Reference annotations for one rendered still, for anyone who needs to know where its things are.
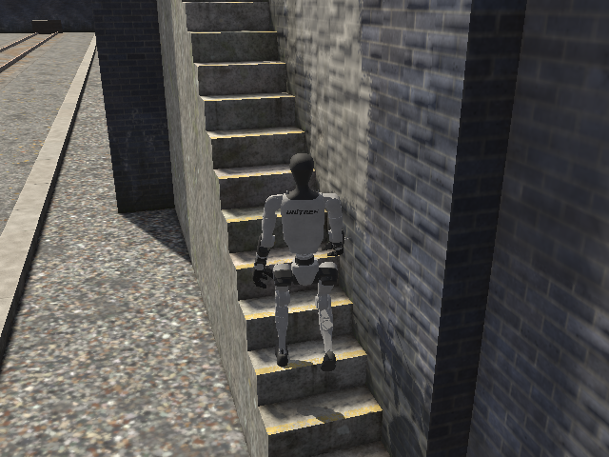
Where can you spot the stairs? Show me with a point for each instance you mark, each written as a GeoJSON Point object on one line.
{"type": "Point", "coordinates": [231, 132]}

